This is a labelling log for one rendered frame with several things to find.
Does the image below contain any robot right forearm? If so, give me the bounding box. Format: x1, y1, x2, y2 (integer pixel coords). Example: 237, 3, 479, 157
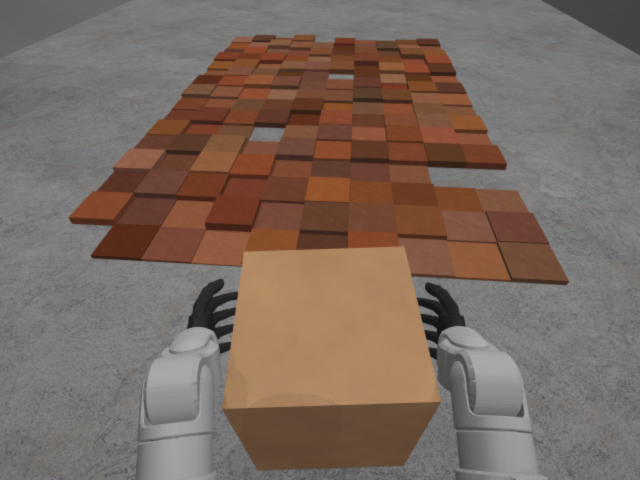
437, 326, 548, 480

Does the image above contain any robot right hand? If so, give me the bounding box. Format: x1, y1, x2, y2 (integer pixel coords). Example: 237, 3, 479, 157
417, 283, 466, 360

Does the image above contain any robot left hand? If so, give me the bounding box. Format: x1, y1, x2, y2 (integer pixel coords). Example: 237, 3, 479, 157
187, 279, 238, 354

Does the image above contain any robot left forearm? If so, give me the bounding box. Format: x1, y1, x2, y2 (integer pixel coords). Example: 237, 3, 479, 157
135, 327, 223, 480

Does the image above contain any carton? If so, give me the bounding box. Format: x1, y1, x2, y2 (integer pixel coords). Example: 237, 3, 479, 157
222, 246, 441, 471

